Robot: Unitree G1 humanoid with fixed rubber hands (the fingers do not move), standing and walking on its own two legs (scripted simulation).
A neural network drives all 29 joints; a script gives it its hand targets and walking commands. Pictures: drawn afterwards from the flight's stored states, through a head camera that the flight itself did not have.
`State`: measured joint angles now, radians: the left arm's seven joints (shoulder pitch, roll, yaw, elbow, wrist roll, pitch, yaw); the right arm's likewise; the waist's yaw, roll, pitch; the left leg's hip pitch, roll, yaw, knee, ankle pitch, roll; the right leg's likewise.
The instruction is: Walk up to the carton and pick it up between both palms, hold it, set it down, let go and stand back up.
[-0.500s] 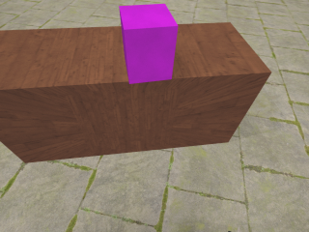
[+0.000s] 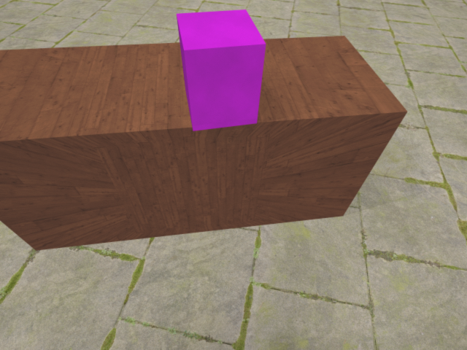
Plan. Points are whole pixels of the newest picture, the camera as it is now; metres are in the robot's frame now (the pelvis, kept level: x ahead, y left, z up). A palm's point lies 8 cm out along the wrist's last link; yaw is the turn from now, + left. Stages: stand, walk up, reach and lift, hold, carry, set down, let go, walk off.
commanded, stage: stand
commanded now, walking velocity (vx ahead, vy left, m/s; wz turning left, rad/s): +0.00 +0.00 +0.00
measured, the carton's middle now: (218, 71) +0.84 +0.05 +0.02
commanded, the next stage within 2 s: walk up in 1.36 s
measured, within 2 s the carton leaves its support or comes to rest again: neither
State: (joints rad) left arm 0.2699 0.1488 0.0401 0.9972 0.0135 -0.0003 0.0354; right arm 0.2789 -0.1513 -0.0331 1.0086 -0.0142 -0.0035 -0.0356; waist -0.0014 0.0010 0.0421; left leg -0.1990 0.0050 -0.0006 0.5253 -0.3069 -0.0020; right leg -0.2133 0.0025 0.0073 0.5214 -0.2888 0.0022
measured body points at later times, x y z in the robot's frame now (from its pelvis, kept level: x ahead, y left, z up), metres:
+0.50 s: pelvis +0.00 +0.00 +0.00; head +0.01 +0.00 +0.45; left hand -0.01 +0.21 -0.16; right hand -0.02 -0.21 -0.16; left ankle -0.02 +0.12 -0.74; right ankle -0.01 -0.12 -0.74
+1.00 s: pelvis -0.01 +0.00 +0.00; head +0.00 +0.00 +0.45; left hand -0.03 +0.20 -0.16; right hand -0.04 -0.20 -0.16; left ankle -0.02 +0.12 -0.74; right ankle -0.01 -0.12 -0.74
